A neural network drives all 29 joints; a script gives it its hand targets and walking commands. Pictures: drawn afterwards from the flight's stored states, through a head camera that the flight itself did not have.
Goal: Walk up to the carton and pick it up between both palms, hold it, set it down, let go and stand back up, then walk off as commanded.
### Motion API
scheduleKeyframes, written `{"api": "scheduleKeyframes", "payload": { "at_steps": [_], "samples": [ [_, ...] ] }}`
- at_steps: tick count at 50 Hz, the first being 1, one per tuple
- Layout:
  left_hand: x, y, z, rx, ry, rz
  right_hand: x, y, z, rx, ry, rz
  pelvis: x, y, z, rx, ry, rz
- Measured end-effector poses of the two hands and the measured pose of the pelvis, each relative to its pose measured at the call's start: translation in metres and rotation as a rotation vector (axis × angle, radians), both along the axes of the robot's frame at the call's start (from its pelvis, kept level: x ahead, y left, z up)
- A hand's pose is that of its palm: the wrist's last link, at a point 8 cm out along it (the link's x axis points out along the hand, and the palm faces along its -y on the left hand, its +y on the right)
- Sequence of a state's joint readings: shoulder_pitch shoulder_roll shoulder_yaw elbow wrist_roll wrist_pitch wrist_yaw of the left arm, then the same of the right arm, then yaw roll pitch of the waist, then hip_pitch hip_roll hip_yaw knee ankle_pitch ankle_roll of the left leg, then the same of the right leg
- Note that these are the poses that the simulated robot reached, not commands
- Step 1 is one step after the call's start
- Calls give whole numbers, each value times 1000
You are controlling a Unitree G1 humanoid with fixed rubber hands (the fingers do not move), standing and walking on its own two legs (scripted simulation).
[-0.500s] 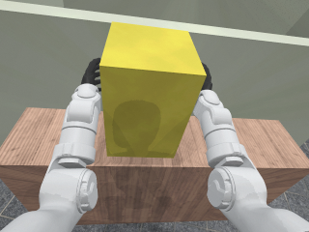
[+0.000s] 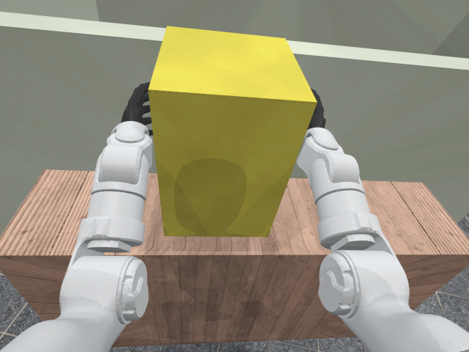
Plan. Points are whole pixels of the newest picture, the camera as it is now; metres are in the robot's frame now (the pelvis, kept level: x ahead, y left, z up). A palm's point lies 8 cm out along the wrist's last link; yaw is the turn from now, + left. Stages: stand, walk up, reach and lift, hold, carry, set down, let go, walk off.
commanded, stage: hold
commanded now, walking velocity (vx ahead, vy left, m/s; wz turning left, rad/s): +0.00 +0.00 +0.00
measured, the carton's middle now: (222, 141) +0.42 +0.04 +0.18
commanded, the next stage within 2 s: none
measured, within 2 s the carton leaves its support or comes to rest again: neither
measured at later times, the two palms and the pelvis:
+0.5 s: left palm (137, 123) +0.39 +0.17 +0.22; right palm (315, 130) +0.40 -0.11 +0.23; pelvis +0.00 +0.00 +0.00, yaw +0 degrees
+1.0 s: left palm (138, 121) +0.39 +0.17 +0.23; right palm (317, 127) +0.40 -0.11 +0.24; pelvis +0.00 +0.00 +0.00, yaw +0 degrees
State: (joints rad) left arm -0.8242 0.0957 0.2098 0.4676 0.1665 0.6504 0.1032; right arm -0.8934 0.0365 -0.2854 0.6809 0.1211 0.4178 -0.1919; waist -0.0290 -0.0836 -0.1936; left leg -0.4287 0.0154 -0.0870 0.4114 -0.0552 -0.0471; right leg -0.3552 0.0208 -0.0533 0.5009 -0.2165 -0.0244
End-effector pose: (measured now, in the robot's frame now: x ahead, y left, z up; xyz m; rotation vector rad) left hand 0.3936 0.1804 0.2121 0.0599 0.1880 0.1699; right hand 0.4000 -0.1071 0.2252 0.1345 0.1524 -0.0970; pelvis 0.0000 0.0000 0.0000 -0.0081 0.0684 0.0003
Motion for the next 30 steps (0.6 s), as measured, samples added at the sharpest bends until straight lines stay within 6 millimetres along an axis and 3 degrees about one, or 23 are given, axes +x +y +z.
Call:
{"api": "scheduleKeyframes", "payload": {
  "at_steps": [30],
  "samples": [
    [-4, -7, 14, 15, 2, -1, -3, -7, 11, 29, 8, 2, 0, 0, 0, 0, 0, 0]
  ]
}}
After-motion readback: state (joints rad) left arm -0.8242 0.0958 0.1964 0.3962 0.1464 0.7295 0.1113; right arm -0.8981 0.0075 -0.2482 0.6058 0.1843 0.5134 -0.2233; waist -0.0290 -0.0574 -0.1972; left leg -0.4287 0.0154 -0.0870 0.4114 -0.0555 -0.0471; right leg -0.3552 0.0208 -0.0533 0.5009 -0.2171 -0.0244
